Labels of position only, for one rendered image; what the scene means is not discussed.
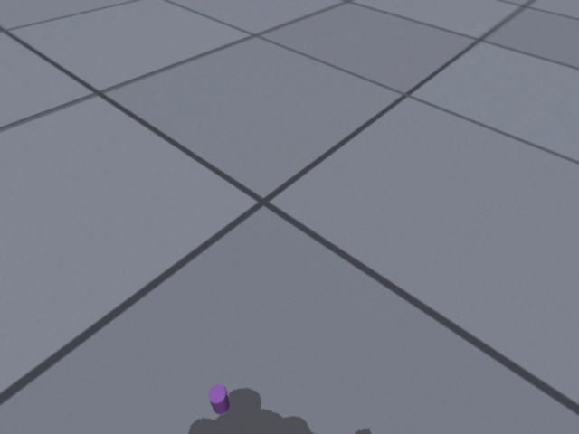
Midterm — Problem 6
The can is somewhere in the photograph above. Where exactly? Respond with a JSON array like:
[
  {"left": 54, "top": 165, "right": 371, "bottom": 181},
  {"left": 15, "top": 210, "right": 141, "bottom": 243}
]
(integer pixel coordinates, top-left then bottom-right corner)
[{"left": 208, "top": 384, "right": 229, "bottom": 414}]

